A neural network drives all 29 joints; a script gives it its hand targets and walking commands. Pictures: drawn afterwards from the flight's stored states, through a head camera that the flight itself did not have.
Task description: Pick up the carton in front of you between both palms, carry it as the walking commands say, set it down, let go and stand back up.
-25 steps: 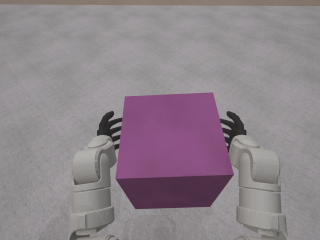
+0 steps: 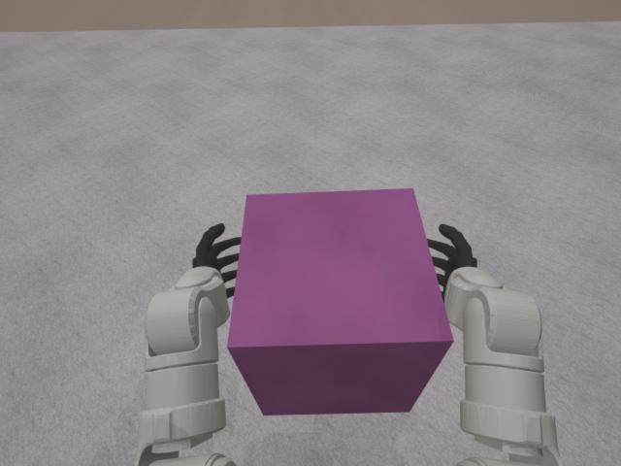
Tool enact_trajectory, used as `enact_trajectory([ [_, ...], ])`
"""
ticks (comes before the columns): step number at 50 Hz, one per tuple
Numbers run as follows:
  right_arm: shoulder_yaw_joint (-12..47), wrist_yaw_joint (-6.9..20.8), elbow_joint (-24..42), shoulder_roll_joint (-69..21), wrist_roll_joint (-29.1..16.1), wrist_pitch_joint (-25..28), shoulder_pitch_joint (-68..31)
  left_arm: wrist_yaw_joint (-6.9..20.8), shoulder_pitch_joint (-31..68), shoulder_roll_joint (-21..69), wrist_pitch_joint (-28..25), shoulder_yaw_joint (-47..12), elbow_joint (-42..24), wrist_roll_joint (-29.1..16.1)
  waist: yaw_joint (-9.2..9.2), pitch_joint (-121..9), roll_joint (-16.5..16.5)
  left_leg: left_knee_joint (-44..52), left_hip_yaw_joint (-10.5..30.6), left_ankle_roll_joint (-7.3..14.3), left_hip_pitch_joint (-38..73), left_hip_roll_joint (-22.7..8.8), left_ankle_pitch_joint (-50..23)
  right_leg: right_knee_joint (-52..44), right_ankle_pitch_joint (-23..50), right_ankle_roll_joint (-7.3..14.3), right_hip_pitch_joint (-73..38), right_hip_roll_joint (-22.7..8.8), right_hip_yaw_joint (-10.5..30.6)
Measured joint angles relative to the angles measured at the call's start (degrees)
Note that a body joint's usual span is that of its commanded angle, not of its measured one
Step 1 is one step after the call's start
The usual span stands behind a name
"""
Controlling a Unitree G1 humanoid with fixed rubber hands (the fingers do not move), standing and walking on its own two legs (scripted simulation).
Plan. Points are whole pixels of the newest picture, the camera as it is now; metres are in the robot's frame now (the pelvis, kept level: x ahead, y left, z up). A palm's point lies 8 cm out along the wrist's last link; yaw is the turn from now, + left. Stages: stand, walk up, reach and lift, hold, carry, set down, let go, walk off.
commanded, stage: carry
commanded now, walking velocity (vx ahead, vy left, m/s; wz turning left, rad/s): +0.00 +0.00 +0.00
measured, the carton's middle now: (333, 310) +0.33 +0.00 +0.04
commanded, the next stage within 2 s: none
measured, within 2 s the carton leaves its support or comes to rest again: neither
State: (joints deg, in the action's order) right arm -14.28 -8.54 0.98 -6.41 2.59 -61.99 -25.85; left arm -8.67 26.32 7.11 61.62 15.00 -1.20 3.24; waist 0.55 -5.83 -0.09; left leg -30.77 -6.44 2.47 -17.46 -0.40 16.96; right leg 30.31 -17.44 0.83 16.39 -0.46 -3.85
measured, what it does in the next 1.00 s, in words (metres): stands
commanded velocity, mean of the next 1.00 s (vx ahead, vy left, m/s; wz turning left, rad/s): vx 0.00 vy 0.00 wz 0.00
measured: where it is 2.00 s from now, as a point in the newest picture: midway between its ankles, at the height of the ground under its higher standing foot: outside the picture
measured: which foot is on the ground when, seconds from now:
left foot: down 0.00-1.00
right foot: down 0.00-1.00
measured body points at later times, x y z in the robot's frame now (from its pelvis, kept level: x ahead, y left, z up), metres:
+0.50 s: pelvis -0.03 +0.00 +0.00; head -0.04 +0.00 +0.45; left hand +0.31 +0.15 +0.11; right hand +0.31 -0.15 +0.11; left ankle -0.01 +0.09 -0.73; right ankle -0.02 -0.11 -0.73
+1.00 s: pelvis -0.04 +0.01 +0.00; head -0.05 +0.01 +0.45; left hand +0.30 +0.16 +0.11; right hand +0.30 -0.15 +0.11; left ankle -0.01 +0.09 -0.73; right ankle -0.02 -0.11 -0.73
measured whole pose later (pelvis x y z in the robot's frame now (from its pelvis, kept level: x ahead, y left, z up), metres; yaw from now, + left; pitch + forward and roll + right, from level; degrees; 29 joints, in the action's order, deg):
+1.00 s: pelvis -0.04 +0.01 +0.00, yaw +0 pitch +3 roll +0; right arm -15.1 -8.7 -1.8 -6.4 3.0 -62.3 -27.8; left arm -8.7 28.1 6.5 62.4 15.7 1.4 3.4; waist 0.6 -6.2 -0.1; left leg -29.5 -7.0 3.2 -19.3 -0.3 13.2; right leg 29.1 -13.7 0.4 18.2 -1.1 -4.3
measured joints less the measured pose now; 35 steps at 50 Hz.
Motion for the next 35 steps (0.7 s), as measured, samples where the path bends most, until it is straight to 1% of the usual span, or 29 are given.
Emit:
enact_trajectory([
  [13, -0.51, -0.29, -3.11, 0.15, 0.45, -0.26, -1.47, -0.02, 1.26, -0.52, 0.44, 0.61, 2.89, 0.26, -0.11, -1.30, 0.02, 0.94, -0.12, 0.13, -0.48, 0.00, -1.86, -0.75, 1.74, 0.01, 0.53, -0.16, -0.25],
  [35, -0.64, -0.18, -2.56, 0.06, 0.31, -0.18, -1.73, -0.03, 1.54, -0.55, 0.54, 0.66, 2.33, 0.15, 0.10, -0.35, 0.03, 1.28, -0.39, 0.53, -1.61, 0.03, -3.41, -1.08, 3.32, -0.20, 1.64, -0.47, -0.43],
])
